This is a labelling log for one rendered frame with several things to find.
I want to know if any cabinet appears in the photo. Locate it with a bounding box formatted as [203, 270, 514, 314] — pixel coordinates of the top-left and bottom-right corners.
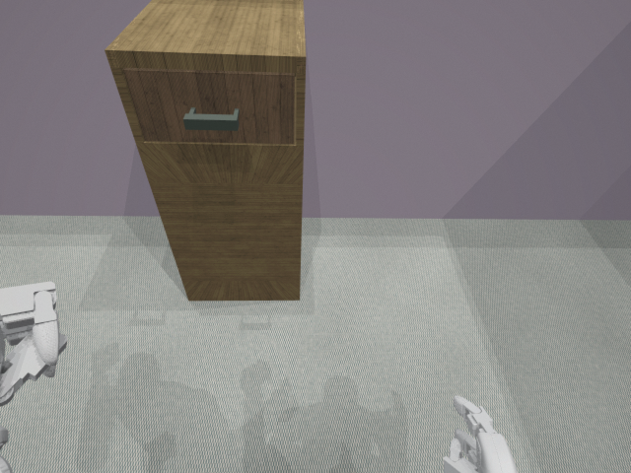
[105, 0, 306, 301]

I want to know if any drawer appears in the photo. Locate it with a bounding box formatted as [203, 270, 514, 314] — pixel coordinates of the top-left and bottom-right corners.
[123, 68, 295, 144]

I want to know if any left robot hand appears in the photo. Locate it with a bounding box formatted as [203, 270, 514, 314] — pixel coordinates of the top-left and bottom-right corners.
[0, 281, 68, 407]

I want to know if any right robot hand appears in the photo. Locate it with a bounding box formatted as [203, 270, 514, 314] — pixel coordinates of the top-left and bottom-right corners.
[444, 395, 518, 473]

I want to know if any handle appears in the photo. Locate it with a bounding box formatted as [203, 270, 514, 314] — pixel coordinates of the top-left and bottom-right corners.
[183, 107, 240, 131]

